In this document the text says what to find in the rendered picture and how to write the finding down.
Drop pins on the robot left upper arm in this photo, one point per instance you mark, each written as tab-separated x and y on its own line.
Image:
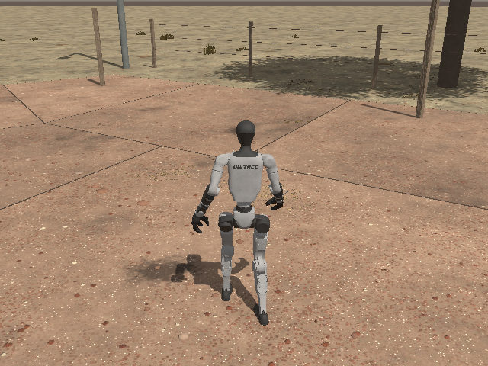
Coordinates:
216	173

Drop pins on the right robot forearm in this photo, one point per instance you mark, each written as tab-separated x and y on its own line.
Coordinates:
279	196

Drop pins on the robot left hand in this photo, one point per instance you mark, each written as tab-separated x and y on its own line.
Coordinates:
196	221

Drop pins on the robot right upper arm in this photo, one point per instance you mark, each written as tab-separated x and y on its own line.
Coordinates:
272	170

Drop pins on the left robot forearm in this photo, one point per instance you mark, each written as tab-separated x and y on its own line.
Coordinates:
204	204

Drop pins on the robot left shin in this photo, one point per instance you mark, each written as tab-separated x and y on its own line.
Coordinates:
226	268

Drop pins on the humanoid robot torso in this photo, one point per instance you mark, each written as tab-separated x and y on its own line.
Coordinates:
245	178

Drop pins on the robot right hand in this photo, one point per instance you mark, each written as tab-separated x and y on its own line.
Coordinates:
272	201

